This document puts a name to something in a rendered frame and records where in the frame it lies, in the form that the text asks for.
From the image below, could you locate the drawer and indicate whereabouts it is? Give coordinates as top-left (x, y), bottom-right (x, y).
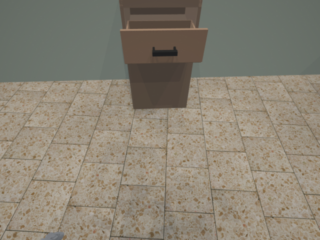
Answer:
top-left (120, 20), bottom-right (208, 64)

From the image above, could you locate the cabinet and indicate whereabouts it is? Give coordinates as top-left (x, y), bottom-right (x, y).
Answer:
top-left (119, 0), bottom-right (203, 110)

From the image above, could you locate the handle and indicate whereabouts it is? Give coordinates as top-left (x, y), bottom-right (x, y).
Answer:
top-left (152, 46), bottom-right (178, 57)

